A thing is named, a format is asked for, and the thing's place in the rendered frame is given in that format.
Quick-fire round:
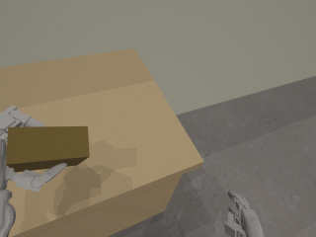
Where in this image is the sponge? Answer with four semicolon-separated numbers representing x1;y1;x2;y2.
6;126;90;173

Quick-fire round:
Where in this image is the left robot forearm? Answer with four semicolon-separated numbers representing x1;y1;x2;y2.
0;190;16;237

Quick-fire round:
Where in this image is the robot left hand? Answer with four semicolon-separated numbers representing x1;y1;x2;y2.
0;106;67;193

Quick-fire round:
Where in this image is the robot right hand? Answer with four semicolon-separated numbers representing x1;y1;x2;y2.
224;190;265;237

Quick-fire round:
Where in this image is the table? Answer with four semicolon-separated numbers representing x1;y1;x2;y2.
0;48;204;237

